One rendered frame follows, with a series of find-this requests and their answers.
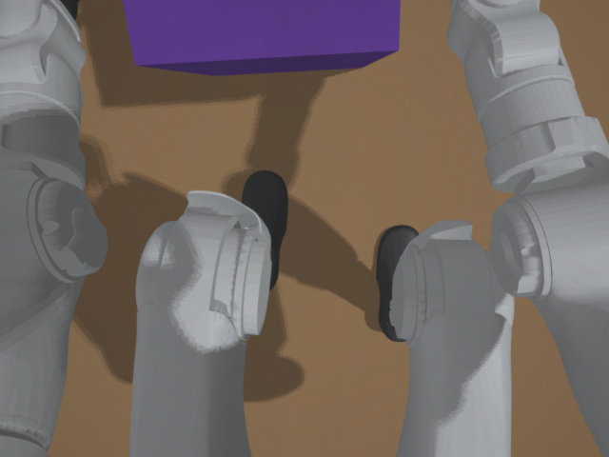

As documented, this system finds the right robot forearm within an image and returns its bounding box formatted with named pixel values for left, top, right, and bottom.
left=446, top=0, right=609, bottom=195

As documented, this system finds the robot left upper arm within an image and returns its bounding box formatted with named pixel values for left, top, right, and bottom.
left=0, top=177, right=108, bottom=457

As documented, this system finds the robot right upper arm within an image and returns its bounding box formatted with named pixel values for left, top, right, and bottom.
left=489, top=179, right=609, bottom=457

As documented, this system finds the robot left hand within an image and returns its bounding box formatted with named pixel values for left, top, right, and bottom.
left=60, top=0, right=79, bottom=20

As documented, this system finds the carton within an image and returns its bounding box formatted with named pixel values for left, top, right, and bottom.
left=123, top=0, right=401, bottom=76

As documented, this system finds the right robot thigh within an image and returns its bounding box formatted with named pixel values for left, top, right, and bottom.
left=393, top=239, right=512, bottom=457

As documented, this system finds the left robot forearm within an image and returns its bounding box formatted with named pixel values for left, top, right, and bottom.
left=0, top=0, right=86, bottom=191

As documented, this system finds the robot left foot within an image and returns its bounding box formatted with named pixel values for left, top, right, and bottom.
left=242, top=170, right=288, bottom=290

